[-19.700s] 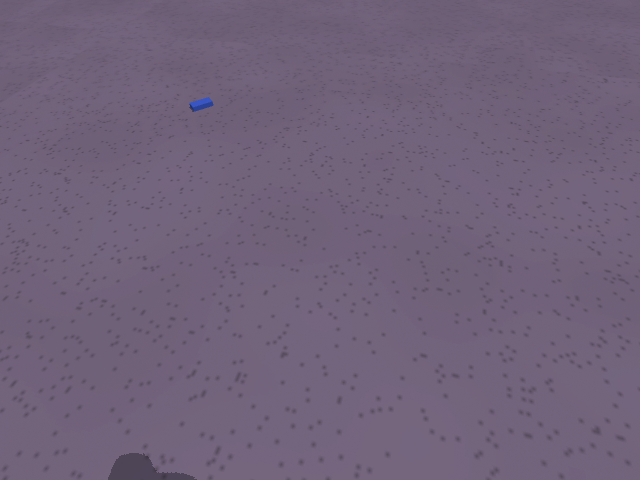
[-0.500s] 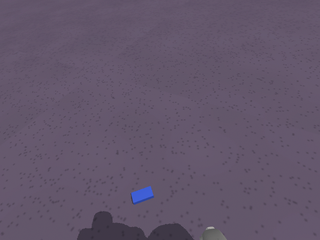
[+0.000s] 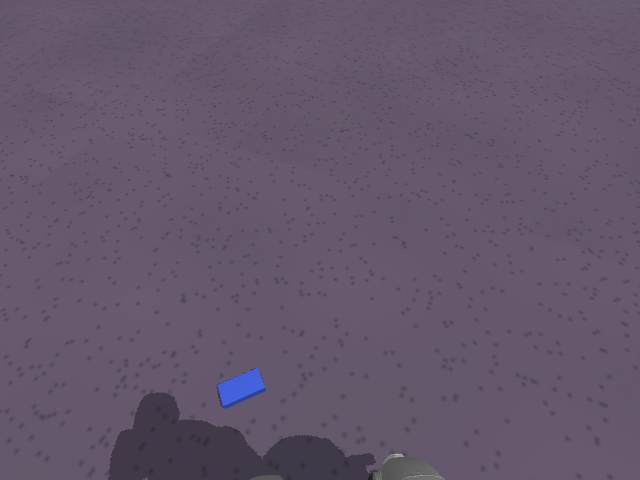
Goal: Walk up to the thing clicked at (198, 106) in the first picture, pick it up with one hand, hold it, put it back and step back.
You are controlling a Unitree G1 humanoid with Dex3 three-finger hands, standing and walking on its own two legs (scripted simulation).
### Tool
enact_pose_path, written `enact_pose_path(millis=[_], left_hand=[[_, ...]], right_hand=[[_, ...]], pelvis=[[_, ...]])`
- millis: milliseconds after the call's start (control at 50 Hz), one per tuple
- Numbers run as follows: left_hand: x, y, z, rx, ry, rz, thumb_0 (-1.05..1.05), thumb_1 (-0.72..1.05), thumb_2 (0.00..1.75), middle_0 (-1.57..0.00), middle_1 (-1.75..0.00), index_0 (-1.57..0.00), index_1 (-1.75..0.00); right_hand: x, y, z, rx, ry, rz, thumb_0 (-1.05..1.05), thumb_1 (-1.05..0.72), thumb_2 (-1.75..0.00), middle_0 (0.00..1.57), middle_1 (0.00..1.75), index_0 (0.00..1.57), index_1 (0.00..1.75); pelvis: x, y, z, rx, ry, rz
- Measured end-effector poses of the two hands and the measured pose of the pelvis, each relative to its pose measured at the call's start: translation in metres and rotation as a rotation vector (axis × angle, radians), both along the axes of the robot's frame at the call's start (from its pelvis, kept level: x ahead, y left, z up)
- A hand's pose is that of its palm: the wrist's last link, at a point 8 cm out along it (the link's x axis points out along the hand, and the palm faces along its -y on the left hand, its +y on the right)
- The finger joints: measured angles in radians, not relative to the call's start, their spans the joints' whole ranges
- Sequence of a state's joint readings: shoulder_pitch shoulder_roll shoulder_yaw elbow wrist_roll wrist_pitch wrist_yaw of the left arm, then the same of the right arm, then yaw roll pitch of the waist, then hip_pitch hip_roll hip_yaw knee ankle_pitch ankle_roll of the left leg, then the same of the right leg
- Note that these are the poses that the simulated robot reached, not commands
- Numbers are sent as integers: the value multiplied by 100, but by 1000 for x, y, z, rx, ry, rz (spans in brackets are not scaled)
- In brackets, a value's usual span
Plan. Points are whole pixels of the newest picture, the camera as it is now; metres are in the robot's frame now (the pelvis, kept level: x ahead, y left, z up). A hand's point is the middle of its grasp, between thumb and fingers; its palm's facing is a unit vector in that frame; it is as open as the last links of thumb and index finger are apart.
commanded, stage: walk up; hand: left
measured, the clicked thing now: (242, 387) +0.46 +0.27 -0.74
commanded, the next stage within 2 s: stand in 1.94 s
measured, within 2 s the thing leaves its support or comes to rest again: neither
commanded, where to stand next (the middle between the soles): +0.09 +0.01 m, yaw +4 degrees
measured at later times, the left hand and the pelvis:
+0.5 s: hand out of the picture +0.03 +0.29 -0.15, palm faces -0.06 -0.92 -0.39, open 7.4 cm; pelvis -0.05 +0.01 -0.01, yaw -2 degrees
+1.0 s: hand out of the picture +0.03 +0.29 -0.14, palm faces -0.01 -0.94 -0.34, open 7.4 cm; pelvis +0.00 +0.02 +0.01, yaw +2 degrees
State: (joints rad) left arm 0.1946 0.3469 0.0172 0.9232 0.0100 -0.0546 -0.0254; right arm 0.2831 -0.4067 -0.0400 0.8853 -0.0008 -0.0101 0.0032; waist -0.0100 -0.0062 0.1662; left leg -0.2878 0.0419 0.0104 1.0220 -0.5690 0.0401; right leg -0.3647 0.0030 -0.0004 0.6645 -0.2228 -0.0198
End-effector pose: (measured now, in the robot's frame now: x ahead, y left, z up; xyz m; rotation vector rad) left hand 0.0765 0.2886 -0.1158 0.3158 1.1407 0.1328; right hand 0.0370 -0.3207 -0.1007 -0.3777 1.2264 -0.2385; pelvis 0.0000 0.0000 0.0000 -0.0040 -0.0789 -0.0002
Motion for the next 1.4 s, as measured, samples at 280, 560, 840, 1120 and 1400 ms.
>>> enact_pose_path(millis=[280, 560, 840, 1120, 1400], left_hand=[[37, 57, -4, 90, -49, 51, 1, 90, 90, -20, -30, -21, -30], [-93, 41, 12, 68, 102, 81, 1, 91, 90, -20, -30, -20, -30], [-127, 63, -4, 55, 246, 178, 1, 90, 90, -20, -30, -20, -30], [-38, 40, 21, 112, 8, 102, 1, 90, 90, -20, -30, -20, -30], [-34, 22, 21, 86, 106, 169, 1, 90, 90, -20, -30, -21, -30]], right_hand=[[41, 41, -13, -7, -77, 44, 0, -90, -90, 21, 30, 20, 30], [-21, -3, 14, -47, -43, 12, 0, -90, -90, 21, 30, 20, 30], [15, 17, 12, -77, -24, 73, 0, -90, -90, 21, 30, 20, 30], [60, 6, 2, 26, -133, 90, 0, -90, -90, 21, 30, 20, 30], [95, 12, -8, 50, 11, 127, 0, -91, -90, 21, 30, 20, 30]], pelvis=[[-16, 29, -15, -2, 10, 16], [-43, 7, 6, -13, 10, -28], [-9, 28, -4, 20, 3, 39], [17, -6, -2, 5, 17, 47], [51, -5, 7, 26, 44, 89]])
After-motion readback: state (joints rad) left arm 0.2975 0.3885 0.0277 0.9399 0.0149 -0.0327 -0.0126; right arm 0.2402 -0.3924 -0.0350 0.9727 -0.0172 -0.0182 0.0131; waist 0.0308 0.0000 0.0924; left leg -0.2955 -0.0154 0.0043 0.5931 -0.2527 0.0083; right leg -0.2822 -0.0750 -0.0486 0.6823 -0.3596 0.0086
